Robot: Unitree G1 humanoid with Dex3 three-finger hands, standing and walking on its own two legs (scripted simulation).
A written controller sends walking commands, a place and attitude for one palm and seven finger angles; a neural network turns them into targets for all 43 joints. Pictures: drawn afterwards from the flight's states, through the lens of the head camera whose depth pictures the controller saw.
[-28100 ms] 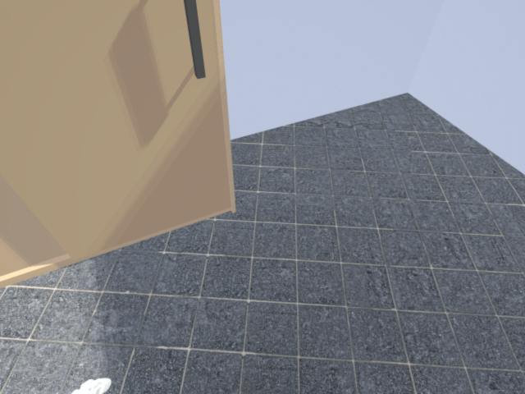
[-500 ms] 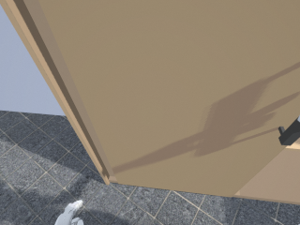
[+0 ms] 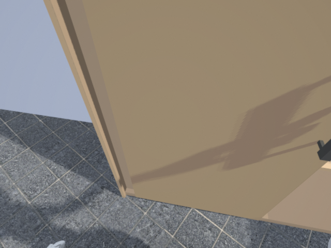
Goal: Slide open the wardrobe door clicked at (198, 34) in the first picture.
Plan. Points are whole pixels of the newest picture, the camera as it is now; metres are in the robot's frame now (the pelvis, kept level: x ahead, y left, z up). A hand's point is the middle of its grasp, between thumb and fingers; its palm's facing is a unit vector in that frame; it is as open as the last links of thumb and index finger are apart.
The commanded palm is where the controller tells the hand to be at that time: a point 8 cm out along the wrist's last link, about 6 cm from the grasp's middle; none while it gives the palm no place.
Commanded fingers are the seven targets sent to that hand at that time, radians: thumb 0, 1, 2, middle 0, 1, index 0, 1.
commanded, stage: stop walking and hold the door there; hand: right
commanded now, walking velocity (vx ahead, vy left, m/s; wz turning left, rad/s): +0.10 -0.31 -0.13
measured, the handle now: out of the picture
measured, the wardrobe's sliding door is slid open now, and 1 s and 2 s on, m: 0.62 0.62 0.62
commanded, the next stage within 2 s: loosen the grip on the handle in 2.00 s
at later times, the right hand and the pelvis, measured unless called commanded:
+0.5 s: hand out of the picture +0.39 -0.37 +0.14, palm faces +0.41 +0.89 -0.18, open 5.9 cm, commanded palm +0.35 -0.39 +0.13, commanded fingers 0.00 -0.90 -0.90 0.45 1.40 0.45 1.40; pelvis -0.03 -0.09 +0.00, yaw +0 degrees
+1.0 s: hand out of the picture +0.38 -0.37 +0.14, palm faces +0.33 +0.94 -0.11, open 6.0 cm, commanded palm +0.34 -0.39 +0.13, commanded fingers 0.00 -0.90 -0.90 0.45 1.40 0.45 1.40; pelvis -0.08 -0.12 +0.01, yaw +3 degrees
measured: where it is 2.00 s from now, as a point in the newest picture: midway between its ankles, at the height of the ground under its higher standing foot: outside the picture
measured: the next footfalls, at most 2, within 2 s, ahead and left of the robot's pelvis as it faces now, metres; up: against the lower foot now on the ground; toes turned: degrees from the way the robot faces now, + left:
left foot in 1.02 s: -0.13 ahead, -0.01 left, +0.00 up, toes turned +7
right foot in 1.72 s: +0.01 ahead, -0.33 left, +0.00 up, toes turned +8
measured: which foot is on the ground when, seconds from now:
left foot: down 0.00-0.30, up 0.32-1.00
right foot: down 0.00-1.00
